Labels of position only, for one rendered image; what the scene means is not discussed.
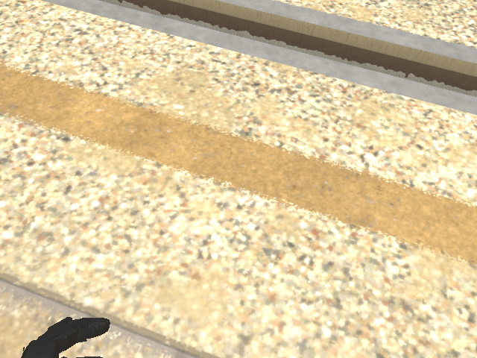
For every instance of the robot left hand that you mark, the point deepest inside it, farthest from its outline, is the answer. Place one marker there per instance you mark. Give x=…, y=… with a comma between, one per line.
x=64, y=334

